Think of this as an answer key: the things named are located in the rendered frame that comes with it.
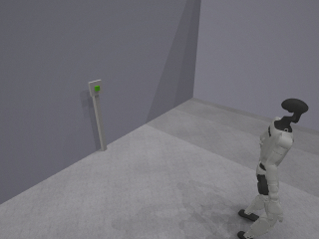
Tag robot right hand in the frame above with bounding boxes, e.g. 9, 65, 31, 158
267, 201, 283, 223

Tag robot left upper arm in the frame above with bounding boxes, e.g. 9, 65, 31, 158
260, 117, 281, 142

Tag panel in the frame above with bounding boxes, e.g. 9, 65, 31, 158
88, 80, 108, 151

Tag left robot shin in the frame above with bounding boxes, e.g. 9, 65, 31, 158
245, 194, 264, 215

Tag left robot forearm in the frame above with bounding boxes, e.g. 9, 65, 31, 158
259, 140, 263, 151

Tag robot right thigh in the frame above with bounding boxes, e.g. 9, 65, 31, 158
257, 176, 281, 228

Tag right robot forearm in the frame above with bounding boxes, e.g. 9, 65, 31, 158
265, 165, 280, 203

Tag robot right upper arm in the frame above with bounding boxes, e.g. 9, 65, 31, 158
264, 132, 293, 171

